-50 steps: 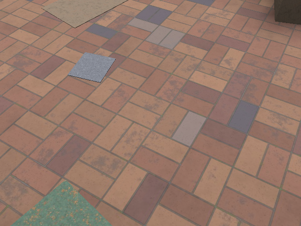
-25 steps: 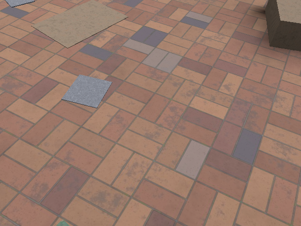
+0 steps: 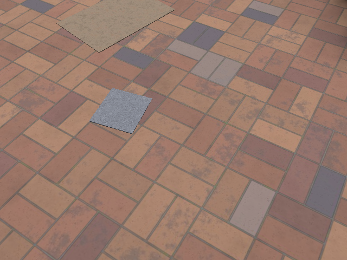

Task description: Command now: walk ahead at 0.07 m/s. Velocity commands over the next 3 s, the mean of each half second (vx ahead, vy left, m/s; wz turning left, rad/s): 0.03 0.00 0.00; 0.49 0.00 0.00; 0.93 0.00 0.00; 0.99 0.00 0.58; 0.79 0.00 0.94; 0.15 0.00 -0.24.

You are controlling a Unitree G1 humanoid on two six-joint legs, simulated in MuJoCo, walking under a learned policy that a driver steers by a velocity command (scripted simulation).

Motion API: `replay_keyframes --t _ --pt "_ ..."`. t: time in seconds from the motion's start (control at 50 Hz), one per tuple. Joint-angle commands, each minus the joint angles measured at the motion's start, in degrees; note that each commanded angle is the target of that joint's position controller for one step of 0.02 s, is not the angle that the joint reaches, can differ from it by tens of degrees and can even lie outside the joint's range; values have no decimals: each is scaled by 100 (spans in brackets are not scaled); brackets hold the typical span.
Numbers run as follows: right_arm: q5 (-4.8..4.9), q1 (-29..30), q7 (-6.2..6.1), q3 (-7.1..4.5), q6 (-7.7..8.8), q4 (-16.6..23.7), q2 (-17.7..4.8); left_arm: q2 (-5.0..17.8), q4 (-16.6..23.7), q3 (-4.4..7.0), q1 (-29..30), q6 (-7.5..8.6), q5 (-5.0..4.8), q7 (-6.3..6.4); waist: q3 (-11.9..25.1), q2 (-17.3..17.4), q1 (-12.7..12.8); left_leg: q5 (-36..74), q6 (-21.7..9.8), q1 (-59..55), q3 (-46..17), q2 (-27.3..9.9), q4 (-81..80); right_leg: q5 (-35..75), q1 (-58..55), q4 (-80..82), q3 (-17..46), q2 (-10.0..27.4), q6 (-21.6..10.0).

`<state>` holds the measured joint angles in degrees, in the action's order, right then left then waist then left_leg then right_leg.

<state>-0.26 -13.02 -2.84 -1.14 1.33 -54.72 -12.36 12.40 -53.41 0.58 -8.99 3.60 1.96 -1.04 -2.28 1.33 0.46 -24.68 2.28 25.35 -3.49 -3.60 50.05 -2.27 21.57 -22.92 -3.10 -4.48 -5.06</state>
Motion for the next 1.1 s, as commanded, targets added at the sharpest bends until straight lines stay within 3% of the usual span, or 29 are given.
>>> replay_keyframes --t 0.02,0.08,0.1,0.12,0.16,0.22,0.3,0.42,0.56,0.58,0.62,0.64,0.66,0.68,0.72,0.76,0.8,0.84,0.88,0.9,0.92,0.94,0.96,0.98,1.0,1.02,1.04,1.06,1.1 --pt "-14 -1134 -41 -73 -173 -168 -273 757 348 155 385 0 -88 115 857 -710 -372 898 -62 -1517 244 79 -1004 -1443 423 1130 1230 1419 -822" --pt "-166 -1008 7 -109 -232 -163 -331 560 200 93 236 -106 -197 178 346 -620 -442 1123 -338 -1882 293 103 -1820 -3287 1004 1176 1208 1157 -184" --pt "-188 -931 -5 -111 -224 -92 -459 525 141 85 107 -126 -212 181 28 -354 -355 784 -508 -1573 -60 -202 -2477 -3286 949 872 1066 966 66" --pt "-106 -693 -17 -209 -199 -139 -853 551 106 140 -206 -161 -238 220 -211 426 26 -444 -688 -602 -216 -235 -2814 -2663 368 595 577 552 228" --pt "-98 -385 -8 -158 -54 -173 -520 504 3 144 -241 -196 -162 301 -248 864 112 -1228 -588 275 -308 -182 -3458 -1669 -745 -17 379 450 326" --pt "-32 -233 24 -151 110 -197 -356 410 -226 139 -463 -235 -87 316 -91 556 179 -542 -422 40 -215 -109 -3324 -1176 -1000 -104 382 515 278" --pt "2 -583 19 -162 133 -326 -349 418 -341 141 -324 -210 -155 291 -46 -37 -18 360 -462 -551 -16 37 -2953 -1195 -695 32 478 594 200" --pt "19 -741 65 -139 131 -415 -309 370 -549 122 -424 -204 -195 284 276 -155 -49 1527 -481 -931 115 98 -2694 -166 -1034 -227 458 620 206" --pt "22 -780 87 -114 63 -483 -209 392 -709 130 -446 -292 -224 326 193 -114 -31 1993 -474 -1057 191 158 -2649 170 -1130 -348 464 634 221" --pt "53 -1022 81 -145 40 -599 -246 349 -835 133 -640 -308 -250 326 435 -7 -63 698 -587 -1199 228 225 -2737 -1157 -1158 -527 215 416 182" --pt "180 -1395 82 -283 69 -598 -630 544 -681 217 -278 -236 -359 288 -310 303 -305 -2446 -1157 -1166 -771 -355 -3375 -3535 208 -1042 199 327 77" --pt "237 -1649 86 -377 179 -627 -941 363 -377 168 314 -98 -436 238 -713 810 -507 -3085 -1582 -1546 -1959 -1182 -4111 -2966 1133 -1617 54 375 73" --pt "228 -1527 76 -444 304 -592 -1085 277 -174 140 708 49 -480 172 -1040 1047 -535 -2784 -1900 -1779 -2865 -1864 -4569 -2204 1797 -2288 211 627 4" --pt "120 -1535 81 -408 418 -561 -892 439 -85 199 913 158 -463 121 -1047 738 -553 -2201 -1941 -2216 -3061 -2048 -4619 -2186 2484 -2915 514 877 -49" --pt "115 -1329 144 -351 533 -449 -667 450 -97 251 690 303 -470 51 -711 455 -333 -1318 -1688 -2896 -2539 -1843 -4372 -1891 3095 -3351 671 1157 -79" --pt "175 -1100 175 -345 488 -295 -605 464 -114 285 704 366 -429 1 -440 417 -270 -514 -1293 -2596 -1473 -1309 -4406 -1460 2262 -2432 399 1125 54" --pt "165 -1027 182 -380 448 -204 -768 252 -129 236 743 347 -401 -50 -390 653 -232 -212 -1185 -1782 -777 -958 -4389 -1197 1126 -1865 -6 878 245" --pt "220 -1075 195 -425 453 -166 -937 268 -159 223 638 283 -416 -84 -468 705 -150 -367 -1239 -1152 -519 -948 -4336 -1073 266 -1514 -304 723 345" --pt "235 -1024 206 -425 469 -136 -972 426 -270 289 152 231 -437 -62 -463 632 170 -158 -1217 -751 -352 -967 -3938 -1113 -596 -1325 -452 583 300" --pt "187 -895 214 -403 476 -89 -951 611 -438 396 -497 217 -451 -22 -229 604 537 646 -1140 -501 -167 -867 -3296 -1211 -1389 -1323 -580 405 227" --pt "112 -657 232 -346 480 4 -832 952 -746 583 -1667 230 -482 24 313 340 1147 2041 -972 23 178 -614 -1731 -1336 -2720 -1287 -389 412 48" --pt "-30 -218 238 -199 510 303 -356 1647 -973 753 -2886 240 -384 76 856 -1262 1654 1764 -612 1278 661 -116 1368 -3109 -3700 -608 1609 1650 -359" --pt "172 -441 215 -107 682 584 189 1486 -897 562 -2791 375 -212 -40 1224 -2515 1085 -387 -692 2621 -208 729 3060 -5114 -3899 1149 5098 2596 -969" --pt "467 -243 251 -154 811 740 -192 986 -717 383 -1908 459 -228 -118 580 -1616 745 187 -965 3381 -572 294 3724 -5378 -3373 1395 5226 2818 -910" --pt "475 60 294 -131 846 867 -309 665 -614 273 -1518 489 -234 -170 315 -1079 591 681 -1132 3637 -432 -8 3802 -4641 -2982 1142 4359 2712 -795" --pt "327 63 292 -118 803 860 -308 601 -576 214 -1174 468 -220 -215 179 -526 336 1201 -1116 3375 -281 -360 3492 -3794 -2402 1080 3485 2450 -691" --pt "172 31 276 -153 721 874 -321 539 -515 173 -829 432 -165 -238 75 -459 85 1580 -1072 3015 -219 -586 3093 -3239 -1758 1095 2813 2141 -527" --pt "166 -159 322 -144 598 848 -265 432 -486 120 -670 400 -115 -226 -32 -653 -133 1782 -1008 2710 -206 -717 2912 -2979 -1230 1163 2346 1934 -465" --pt "163 -213 339 -137 409 810 -261 383 -556 77 -880 396 -133 -165 -237 -574 -208 2095 -819 2703 -53 -734 2688 -2400 -843 1422 1756 1698 -506"
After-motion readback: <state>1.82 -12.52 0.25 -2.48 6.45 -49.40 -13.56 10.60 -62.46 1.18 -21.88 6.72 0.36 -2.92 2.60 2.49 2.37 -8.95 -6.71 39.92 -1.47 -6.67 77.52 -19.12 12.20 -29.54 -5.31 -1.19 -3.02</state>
